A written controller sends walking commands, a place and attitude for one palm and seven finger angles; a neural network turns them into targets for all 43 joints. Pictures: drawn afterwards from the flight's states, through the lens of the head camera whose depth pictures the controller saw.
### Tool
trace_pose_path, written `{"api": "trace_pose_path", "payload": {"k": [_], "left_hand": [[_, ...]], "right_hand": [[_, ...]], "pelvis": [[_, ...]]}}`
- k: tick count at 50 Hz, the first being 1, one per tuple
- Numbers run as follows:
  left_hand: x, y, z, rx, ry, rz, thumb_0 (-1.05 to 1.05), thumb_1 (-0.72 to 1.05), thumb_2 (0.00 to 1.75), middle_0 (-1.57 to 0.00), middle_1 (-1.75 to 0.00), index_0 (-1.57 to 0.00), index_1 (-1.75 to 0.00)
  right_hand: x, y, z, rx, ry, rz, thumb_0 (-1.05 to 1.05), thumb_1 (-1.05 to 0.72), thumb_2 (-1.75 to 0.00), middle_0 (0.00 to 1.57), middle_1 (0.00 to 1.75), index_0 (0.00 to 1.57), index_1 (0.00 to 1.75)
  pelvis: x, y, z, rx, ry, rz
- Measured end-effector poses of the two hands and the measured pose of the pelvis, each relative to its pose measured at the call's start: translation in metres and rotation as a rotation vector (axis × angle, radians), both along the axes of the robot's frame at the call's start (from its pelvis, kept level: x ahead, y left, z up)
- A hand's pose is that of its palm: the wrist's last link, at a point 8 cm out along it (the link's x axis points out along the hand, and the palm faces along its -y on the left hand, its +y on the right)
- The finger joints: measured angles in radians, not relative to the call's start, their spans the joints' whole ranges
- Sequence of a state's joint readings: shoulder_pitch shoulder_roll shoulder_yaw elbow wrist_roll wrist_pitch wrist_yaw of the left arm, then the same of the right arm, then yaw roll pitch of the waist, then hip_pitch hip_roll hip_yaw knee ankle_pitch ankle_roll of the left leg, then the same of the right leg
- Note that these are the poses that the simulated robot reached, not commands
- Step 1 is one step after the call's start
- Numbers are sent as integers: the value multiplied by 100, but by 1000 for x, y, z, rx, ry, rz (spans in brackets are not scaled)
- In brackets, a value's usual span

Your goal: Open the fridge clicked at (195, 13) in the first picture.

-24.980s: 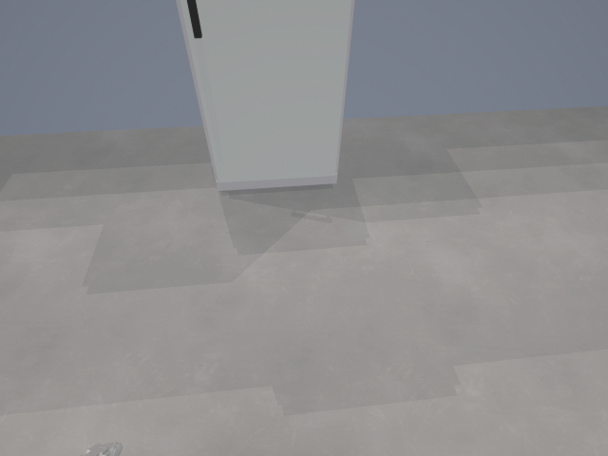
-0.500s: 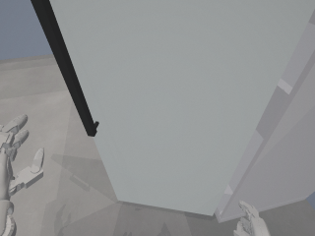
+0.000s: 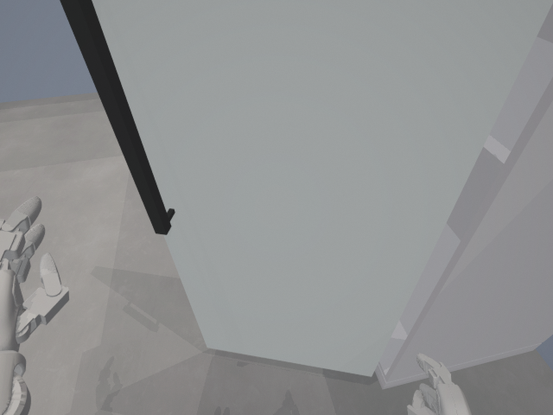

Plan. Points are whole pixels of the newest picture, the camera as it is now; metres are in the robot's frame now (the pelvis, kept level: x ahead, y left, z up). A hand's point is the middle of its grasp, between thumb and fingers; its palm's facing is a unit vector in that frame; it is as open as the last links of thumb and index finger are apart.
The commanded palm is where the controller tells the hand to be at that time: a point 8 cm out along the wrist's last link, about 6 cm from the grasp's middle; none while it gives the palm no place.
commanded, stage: step back with the hand held close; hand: left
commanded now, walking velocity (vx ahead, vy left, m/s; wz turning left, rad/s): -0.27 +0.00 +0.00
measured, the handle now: (135, 132) +0.45 +0.29 +0.20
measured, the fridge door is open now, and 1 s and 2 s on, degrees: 67 67 67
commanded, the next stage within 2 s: stop stepping back and stand still in 1.26 s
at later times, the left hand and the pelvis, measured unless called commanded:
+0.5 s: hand out of the picture +0.14 +0.32 +0.16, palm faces +0.47 -0.76 -0.45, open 7.4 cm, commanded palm +0.07 +0.35 +0.17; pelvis -0.06 +0.04 -0.02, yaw +2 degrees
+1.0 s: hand out of the picture +0.05 +0.31 +0.17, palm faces +0.48 -0.76 -0.44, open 7.4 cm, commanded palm -0.02 +0.34 +0.17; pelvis -0.15 +0.04 -0.03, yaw +4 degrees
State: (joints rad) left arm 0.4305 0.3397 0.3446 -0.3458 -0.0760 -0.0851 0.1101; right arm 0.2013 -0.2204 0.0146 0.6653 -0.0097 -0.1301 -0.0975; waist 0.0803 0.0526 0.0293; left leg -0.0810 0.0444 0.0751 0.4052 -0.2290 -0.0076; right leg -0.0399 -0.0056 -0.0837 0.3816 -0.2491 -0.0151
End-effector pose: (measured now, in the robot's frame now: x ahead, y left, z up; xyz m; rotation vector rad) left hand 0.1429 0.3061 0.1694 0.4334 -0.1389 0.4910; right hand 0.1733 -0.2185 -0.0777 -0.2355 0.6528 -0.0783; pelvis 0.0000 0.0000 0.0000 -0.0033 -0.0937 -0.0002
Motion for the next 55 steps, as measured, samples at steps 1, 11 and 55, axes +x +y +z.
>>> {"api": "trace_pose_path", "payload": {"k": [1,11,55], "left_hand": [[1,0,2,6,-7,-4,1,89,90,-21,-30,-21,-31],[5,11,-2,83,28,-106,1,89,90,-21,-30,-21,-30],[-162,41,15,192,-185,-81,1,88,90,-21,-30,-21,-30]], "right_hand": [[-1,0,0,-1,3,0,1,-90,-90,20,30,20,30],[-18,-2,4,-39,53,-92,1,-90,-90,20,30,20,30],[-180,23,-4,-53,35,-51,1,-90,-90,20,30,20,30]], "pelvis": [[0,1,0,-3,7,1],[-16,21,-4,-13,91,-15],[-160,31,-18,-83,100,25]]}}
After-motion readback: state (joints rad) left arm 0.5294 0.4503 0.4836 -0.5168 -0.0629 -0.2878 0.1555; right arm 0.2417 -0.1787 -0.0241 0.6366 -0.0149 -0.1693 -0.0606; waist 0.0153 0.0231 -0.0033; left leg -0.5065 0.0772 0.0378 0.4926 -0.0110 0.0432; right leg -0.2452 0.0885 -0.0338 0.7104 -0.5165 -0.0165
